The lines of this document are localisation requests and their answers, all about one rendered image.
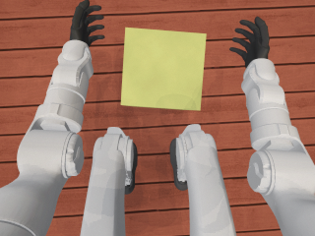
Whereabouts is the left robot hand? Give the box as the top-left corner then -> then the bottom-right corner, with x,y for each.
69,0 -> 105,47

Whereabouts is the robot right thigh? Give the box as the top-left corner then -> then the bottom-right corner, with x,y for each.
176,130 -> 237,236

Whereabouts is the robot right foot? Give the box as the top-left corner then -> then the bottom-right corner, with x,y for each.
169,138 -> 188,191

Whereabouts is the left robot upper arm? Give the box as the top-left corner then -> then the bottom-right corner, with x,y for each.
0,129 -> 85,236

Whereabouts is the carton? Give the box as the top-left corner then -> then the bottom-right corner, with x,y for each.
120,28 -> 207,111

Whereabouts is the right robot hand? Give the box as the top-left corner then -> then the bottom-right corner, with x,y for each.
229,16 -> 270,68

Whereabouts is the right robot upper arm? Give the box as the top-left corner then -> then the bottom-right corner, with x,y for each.
246,148 -> 315,236

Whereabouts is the right robot forearm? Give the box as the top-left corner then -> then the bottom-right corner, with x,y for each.
241,58 -> 315,167

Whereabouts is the left robot forearm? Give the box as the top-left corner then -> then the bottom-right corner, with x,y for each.
17,39 -> 94,171

